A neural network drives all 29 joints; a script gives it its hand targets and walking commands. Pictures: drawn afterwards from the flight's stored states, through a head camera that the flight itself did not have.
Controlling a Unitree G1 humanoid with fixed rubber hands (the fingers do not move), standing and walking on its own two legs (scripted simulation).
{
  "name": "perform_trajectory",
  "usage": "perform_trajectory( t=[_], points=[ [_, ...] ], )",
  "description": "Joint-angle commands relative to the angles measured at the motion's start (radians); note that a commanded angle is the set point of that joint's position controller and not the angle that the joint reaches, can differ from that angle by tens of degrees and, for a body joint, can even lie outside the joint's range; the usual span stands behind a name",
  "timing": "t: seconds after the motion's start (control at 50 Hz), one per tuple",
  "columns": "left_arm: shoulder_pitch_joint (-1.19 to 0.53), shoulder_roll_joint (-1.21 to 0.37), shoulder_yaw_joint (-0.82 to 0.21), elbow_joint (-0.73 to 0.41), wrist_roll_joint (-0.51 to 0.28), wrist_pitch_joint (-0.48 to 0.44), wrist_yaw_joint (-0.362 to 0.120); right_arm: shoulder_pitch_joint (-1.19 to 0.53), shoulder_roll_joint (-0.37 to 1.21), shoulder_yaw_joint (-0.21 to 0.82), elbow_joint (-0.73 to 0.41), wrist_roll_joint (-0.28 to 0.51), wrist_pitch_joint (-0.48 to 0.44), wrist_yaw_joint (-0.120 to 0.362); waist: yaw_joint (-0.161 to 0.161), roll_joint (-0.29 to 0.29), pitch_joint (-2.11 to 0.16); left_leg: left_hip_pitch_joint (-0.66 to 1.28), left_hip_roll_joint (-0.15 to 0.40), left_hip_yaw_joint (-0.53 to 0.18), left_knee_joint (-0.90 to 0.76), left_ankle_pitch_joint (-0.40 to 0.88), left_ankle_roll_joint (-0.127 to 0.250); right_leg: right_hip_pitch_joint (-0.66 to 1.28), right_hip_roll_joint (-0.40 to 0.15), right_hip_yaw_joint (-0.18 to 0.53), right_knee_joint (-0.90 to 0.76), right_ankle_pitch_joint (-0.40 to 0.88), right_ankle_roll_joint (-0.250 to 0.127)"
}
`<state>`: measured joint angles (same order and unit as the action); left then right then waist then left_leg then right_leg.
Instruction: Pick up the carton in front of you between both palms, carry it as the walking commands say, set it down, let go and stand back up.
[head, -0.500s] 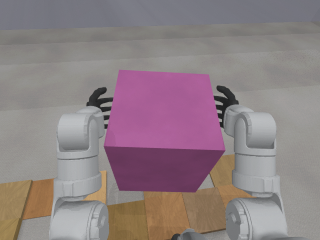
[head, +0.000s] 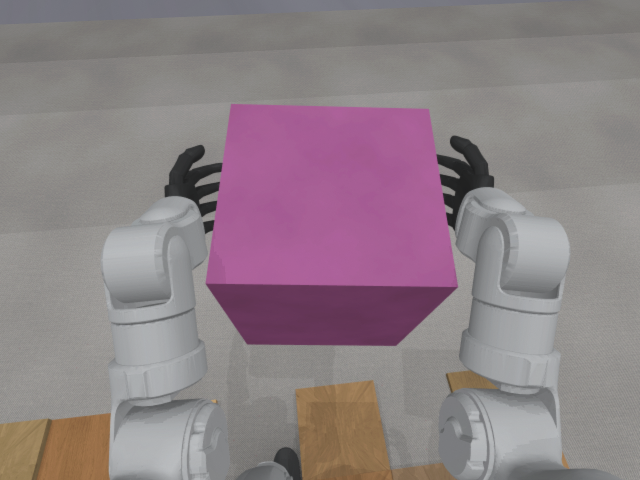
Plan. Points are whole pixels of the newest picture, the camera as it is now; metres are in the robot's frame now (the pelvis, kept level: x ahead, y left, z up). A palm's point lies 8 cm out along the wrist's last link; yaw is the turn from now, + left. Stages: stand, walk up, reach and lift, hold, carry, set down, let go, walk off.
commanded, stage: carry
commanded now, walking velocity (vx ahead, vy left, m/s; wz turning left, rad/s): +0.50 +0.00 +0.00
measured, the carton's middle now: (325, 242) +0.38 +0.01 +0.07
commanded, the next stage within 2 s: none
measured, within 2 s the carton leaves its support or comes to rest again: neither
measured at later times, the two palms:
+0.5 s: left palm (243, 88) +0.66 +0.14 +0.10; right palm (428, 80) +0.68 -0.16 +0.11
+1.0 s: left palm out of the picture +1.03 +0.16 +0.09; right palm out of the picture +1.02 -0.14 +0.09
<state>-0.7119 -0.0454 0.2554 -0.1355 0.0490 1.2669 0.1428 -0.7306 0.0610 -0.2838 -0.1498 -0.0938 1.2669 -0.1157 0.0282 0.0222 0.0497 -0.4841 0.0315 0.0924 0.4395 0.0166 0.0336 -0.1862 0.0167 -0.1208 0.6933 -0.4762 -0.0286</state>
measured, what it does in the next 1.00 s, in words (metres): walks ahead: right foot, then left foot 0.03 m lower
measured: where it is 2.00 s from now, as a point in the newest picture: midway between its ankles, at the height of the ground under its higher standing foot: (321, 194)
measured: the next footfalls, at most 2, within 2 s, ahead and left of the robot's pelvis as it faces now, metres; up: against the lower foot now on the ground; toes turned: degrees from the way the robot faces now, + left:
right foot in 0.36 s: +0.42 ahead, -0.09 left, +0.01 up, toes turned -6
left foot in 0.78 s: +0.70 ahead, +0.09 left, -0.02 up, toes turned +5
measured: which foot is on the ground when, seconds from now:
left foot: down 0.00-0.40, up 0.42-0.76, down 0.78-1.00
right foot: down 0.00-0.02, up 0.04-0.34, down 0.36-0.78, up 0.80-1.00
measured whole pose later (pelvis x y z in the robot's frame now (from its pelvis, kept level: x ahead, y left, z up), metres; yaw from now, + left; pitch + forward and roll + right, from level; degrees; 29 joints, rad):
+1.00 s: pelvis +0.67 +0.03 -0.02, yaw +1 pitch +6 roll -1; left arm -0.64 -0.02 0.19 0.11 0.06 1.25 0.13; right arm -0.62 0.02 -0.21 0.11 -0.06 1.20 -0.12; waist -0.06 -0.01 -0.04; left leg -0.33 -0.05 0.10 0.51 -0.29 0.10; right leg -0.70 -0.05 -0.03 1.14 -0.35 -0.02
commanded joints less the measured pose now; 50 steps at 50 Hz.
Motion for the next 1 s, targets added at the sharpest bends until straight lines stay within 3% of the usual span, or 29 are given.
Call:
perform_trajectory(
  t=[0.0, 0.02, 0.04, 0.08, 0.1, 0.16, 0.26, 0.3, 0.32, 0.34, 0.36, 0.38, 0.4, 0.44, 0.46, 0.5, 0.56, 0.62, 0.68, 0.7, 0.74, 0.76, 0.78, 0.8, 0.82, 0.84, 0.88, 0.94, 0.98],
  points=[
    [-0.668, -0.929, -0.721, -0.079, -0.396, 0.026, -0.248, -0.528, 0.874, 0.686, 0.028, 0.379, 0.029, 0.205, -0.079, 0.228, -0.627, 0.865, 0.2, -0.256, 0.118, 0.534, 0.099, -0.377, 0.0, 0.062, 0.486, -0.011, -0.008],
    [-0.647, -0.927, -0.702, -0.06, -0.39, 0.041, -0.243, -0.512, 0.858, 0.683, 0.056, 0.384, 0.036, 0.213, -0.112, 0.329, -0.718, 1.039, 0.336, -0.521, 0.092, 0.417, 0.283, -0.611, 0.054, 0.113, 0.729, -0.116, 0.016],
    [-0.634, -0.914, -0.689, -0.061, -0.369, 0.048, -0.239, -0.498, 0.899, 0.696, 0.042, 0.405, 0.042, 0.224, -0.127, 0.219, -0.692, 0.984, 0.319, -0.53, 0.048, 0.234, 0.278, -0.671, 0.009, 0.138, 0.747, -0.075, 0.001],
    [-0.618, -0.944, -0.666, -0.073, -0.335, 0.052, -0.237, -0.547, 0.962, 0.721, -0.036, 0.441, 0.049, 0.238, -0.108, 0.037, -0.574, 0.827, 0.291, -0.466, -0.008, 0.196, 0.213, -0.693, -0.042, 0.138, 0.604, 0.002, 0.004],
    [-0.583, -0.955, -0.662, -0.074, -0.32, 0.05, -0.236, -0.562, 0.992, 0.738, -0.066, 0.454, 0.048, 0.243, -0.101, 0.02, -0.554, 0.763, 0.286, -0.433, -0.038, 0.171, 0.192, -0.651, -0.055, 0.135, 0.522, 0.017, 0.006],
    [-0.486, -0.992, -0.687, -0.066, -0.286, 0.035, -0.233, -0.528, 1.033, 0.774, -0.099, 0.474, 0.036, 0.257, -0.087, 0.074, -0.518, 0.659, 0.263, -0.328, -0.106, 0.127, 0.163, -0.56, -0.047, 0.085, 0.278, 0.015, 0.026],
    [-0.402, -1.013, -0.758, -0.048, -0.281, -0.015, -0.238, -0.424, 1.03, 0.822, -0.037, 0.466, -0.004, 0.289, -0.084, 0.147, -0.442, 0.509, 0.145, -0.094, -0.087, 0.276, 0.082, -0.327, 0.027, -0.055, -0.117, 0.352, 0.016],
    [-0.413, -1.001, -0.782, -0.053, -0.305, -0.032, -0.248, -0.407, 1.014, 0.838, -0.009, 0.462, -0.028, 0.292, -0.039, 0.148, -0.479, 0.393, 0.135, -0.03, 0.043, 0.363, 0.044, -0.071, 0.043, -0.078, -0.188, 0.514, -0.014],
    [-0.412, -0.993, -0.787, -0.046, -0.318, -0.037, -0.255, -0.381, 1.013, 0.843, 0.013, 0.455, -0.039, 0.29, -0.003, 0.12, -0.517, 0.303, 0.107, 0.0, 0.163, 0.34, 0.026, 0.09, 0.044, -0.076, -0.215, 0.503, -0.033],
    [-0.387, -0.984, -0.785, -0.021, -0.328, -0.042, -0.264, -0.376, 1.005, 0.838, 0.036, 0.444, -0.046, 0.287, 0.033, 0.011, -0.529, 0.128, 0.056, 0.012, 0.346, 0.112, 0.008, 0.267, -0.032, 0.03, -0.231, 0.484, -0.051],
    [-0.361, -0.951, -0.765, 0.025, -0.318, -0.046, -0.269, -0.36, 1.006, 0.829, 0.071, 0.439, -0.042, 0.285, 0.034, -0.224, -0.546, -0.111, -0.093, 0.011, 0.602, -0.404, -0.032, 0.42, -0.286, 0.443, -0.278, 0.678, -0.169],
    [-0.357, -0.946, -0.766, 0.05, -0.329, -0.05, -0.272, -0.35, 0.998, 0.807, 0.104, 0.424, -0.042, 0.28, 0.038, -0.272, -0.587, -0.236, -0.103, -0.088, 0.82, -0.545, -0.011, 0.484, -0.385, 0.595, -0.272, 0.563, -0.296],
    [-0.349, -0.981, -0.773, 0.071, -0.349, -0.059, -0.277, -0.356, 0.99, 0.794, 0.112, 0.415, -0.048, 0.275, 0.044, -0.21, -0.549, -0.295, -0.041, -0.157, 0.862, -0.534, 0.01, 0.42, -0.37, 0.589, -0.276, 0.455, -0.299],
    [-0.441, -1.039, -0.801, 0.044, -0.404, -0.084, -0.288, -0.391, 1.023, 0.792, 0.123, 0.416, -0.067, 0.267, 0.037, -0.067, -0.485, -0.335, 0.012, -0.154, 0.75, -0.447, 0.009, 0.331, -0.325, 0.506, -0.285, 0.455, -0.242],
    [-0.467, -1.051, -0.818, 0.014, -0.421, -0.094, -0.287, -0.384, 1.033, 0.788, 0.119, 0.412, -0.076, 0.26, 0.033, -0.051, -0.477, -0.304, 0.026, -0.149, 0.676, -0.412, 0.001, 0.281, -0.307, 0.463, -0.298, 0.416, -0.219],
    [-0.547, -1.07, -0.825, -0.004, -0.454, -0.117, -0.289, -0.42, 1.039, 0.78, 0.115, 0.406, -0.1, 0.243, 0.031, -0.08, -0.476, -0.241, 0.016, -0.117, 0.543, -0.373, -0.014, 0.216, -0.278, 0.39, -0.328, 0.388, -0.202],
    [-0.588, -1.06, -0.82, 0.008, -0.483, -0.14, -0.287, -0.448, 1.027, 0.766, 0.115, 0.398, -0.124, 0.217, 0.045, -0.127, -0.47, -0.216, 0.011, -0.079, 0.384, -0.254, -0.022, 0.21, -0.253, 0.297, -0.326, 0.47, -0.204],
    [-0.61, -1.04, -0.804, 0.026, -0.492, -0.148, -0.281, -0.48, 0.993, 0.752, 0.108, 0.39, -0.131, 0.195, 0.06, -0.135, -0.458, -0.135, -0.024, -0.029, 0.194, -0.04, -0.01, 0.203, -0.189, 0.19, -0.29, 0.59, -0.156],
    [-0.612, -1.015, -0.779, 0.046, -0.486, -0.138, -0.27, -0.504, 0.955, 0.732, 0.11, 0.386, -0.115, 0.186, 0.068, -0.136, -0.449, -0.011, -0.037, 0.002, 0.048, 0.104, 0.017, 0.196, -0.17, 0.143, -0.231, 0.581, -0.119],
    [-0.605, -1.009, -0.772, 0.059, -0.48, -0.131, -0.266, -0.504, 0.941, 0.72, 0.117, 0.382, -0.106, 0.186, 0.057, -0.142, -0.451, 0.03, -0.031, 0.001, 0.018, 0.126, 0.031, 0.2, -0.174, 0.132, -0.176, 0.597, -0.11],
    [-0.599, -1.008, -0.759, 0.086, -0.47, -0.115, -0.261, -0.474, 0.915, 0.689, 0.148, 0.376, -0.086, 0.195, -0.031, -0.067, -0.516, 0.345, -0.043, 0.045, -0.067, 0.174, 0.04, 0.071, -0.119, 0.055, 0.1, 0.614, -0.062],
    [-0.599, -0.997, -0.746, 0.102, -0.46, -0.106, -0.261, -0.459, 0.902, 0.668, 0.167, 0.371, -0.078, 0.202, -0.073, 0.029, -0.531, 0.542, 0.016, -0.007, -0.031, 0.17, 0.021, -0.126, -0.068, 0.034, 0.28, 0.363, -0.042],
    [-0.598, -0.996, -0.727, 0.127, -0.451, -0.088, -0.26, -0.443, 0.878, 0.639, 0.21, 0.366, -0.066, 0.207, -0.055, 0.193, -0.569, 0.78, 0.213, -0.276, 0.133, 0.527, 0.065, -0.388, -0.004, 0.063, 0.451, -0.057, -0.008],
    [-0.599, -0.998, -0.699, 0.178, -0.437, -0.07, -0.253, -0.467, 0.848, 0.62, 0.241, 0.359, -0.057, 0.21, -0.085, 0.256, -0.62, 0.901, 0.324, -0.463, 0.115, 0.43, 0.21, -0.571, 0.028, 0.109, 0.621, -0.117, 0.001],
    [-0.611, -0.991, -0.683, 0.167, -0.423, -0.061, -0.247, -0.466, 0.878, 0.632, 0.251, 0.371, -0.056, 0.215, -0.104, 0.231, -0.624, 0.832, 0.346, -0.575, 0.023, 0.047, 0.274, -0.668, -0.004, 0.137, 0.694, -0.085, -0.009],
    [-0.653, -1.002, -0.681, 0.156, -0.418, -0.056, -0.242, -0.517, 0.932, 0.653, 0.231, 0.404, -0.056, 0.224, -0.099, 0.13, -0.571, 0.744, 0.306, -0.56, -0.02, -0.105, 0.246, -0.694, -0.047, 0.147, 0.652, -0.013, -0.013],
    [-0.673, -1.039, -0.664, 0.145, -0.401, -0.058, -0.232, -0.63, 1.029, 0.694, 0.175, 0.467, -0.059, 0.239, -0.077, 0.037, -0.519, 0.602, 0.283, -0.486, -0.04, 0.005, 0.226, -0.659, -0.081, 0.148, 0.576, 0.054, -0.005],
    [-0.671, -1.066, -0.667, 0.118, -0.381, -0.075, -0.217, -0.715, 1.101, 0.738, 0.107, 0.528, -0.077, 0.246, -0.08, 0.051, -0.517, 0.55, 0.241, -0.38, -0.075, 0.023, 0.201, -0.624, -0.095, 0.115, 0.468, 0.127, 0.014],
    [-0.66, -1.062, -0.671, 0.096, -0.366, -0.087, -0.204, -0.72, 1.111, 0.753, 0.085, 0.543, -0.086, 0.246, -0.093, 0.071, -0.51, 0.592, 0.216, -0.322, -0.067, 0.146, 0.191, -0.657, -0.094, 0.092, 0.383, 0.182, 0.021]
  ],
)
